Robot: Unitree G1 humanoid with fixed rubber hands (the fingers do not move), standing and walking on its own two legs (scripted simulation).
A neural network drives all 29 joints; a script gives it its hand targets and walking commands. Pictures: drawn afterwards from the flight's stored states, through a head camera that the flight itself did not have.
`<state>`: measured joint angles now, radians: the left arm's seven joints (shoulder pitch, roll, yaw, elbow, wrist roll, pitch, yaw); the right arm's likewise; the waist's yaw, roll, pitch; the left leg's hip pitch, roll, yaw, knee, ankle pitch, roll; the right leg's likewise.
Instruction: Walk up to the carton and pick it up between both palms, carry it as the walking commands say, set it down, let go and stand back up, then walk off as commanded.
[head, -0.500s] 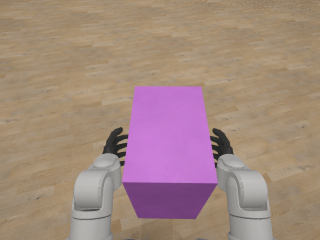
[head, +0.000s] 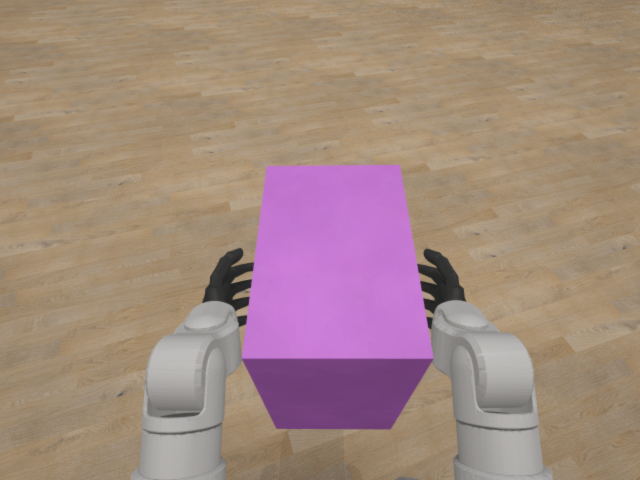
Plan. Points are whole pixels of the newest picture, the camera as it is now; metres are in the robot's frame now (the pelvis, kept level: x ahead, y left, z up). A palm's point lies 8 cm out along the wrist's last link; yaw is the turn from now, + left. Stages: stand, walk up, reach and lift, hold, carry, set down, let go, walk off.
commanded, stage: carry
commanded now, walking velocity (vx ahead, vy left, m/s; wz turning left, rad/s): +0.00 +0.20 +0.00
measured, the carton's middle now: (333, 307) +0.32 +0.00 +0.02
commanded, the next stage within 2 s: none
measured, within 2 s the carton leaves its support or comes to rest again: neither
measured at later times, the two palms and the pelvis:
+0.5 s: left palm (108, 324) +0.25 +0.24 +0.10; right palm (355, 339) +0.24 -0.02 +0.10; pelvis -0.03 +0.13 +0.01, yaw +0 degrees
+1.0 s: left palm out of the picture +0.21 +0.37 +0.10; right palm (216, 378) +0.20 +0.12 +0.09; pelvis -0.06 +0.26 +0.01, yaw -1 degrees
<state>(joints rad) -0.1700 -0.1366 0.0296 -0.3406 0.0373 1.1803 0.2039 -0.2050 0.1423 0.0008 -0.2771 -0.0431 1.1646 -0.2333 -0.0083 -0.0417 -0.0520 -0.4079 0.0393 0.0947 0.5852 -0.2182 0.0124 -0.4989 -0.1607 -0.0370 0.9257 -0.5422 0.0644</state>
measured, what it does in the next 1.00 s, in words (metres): steps to the left: right foot, then left foot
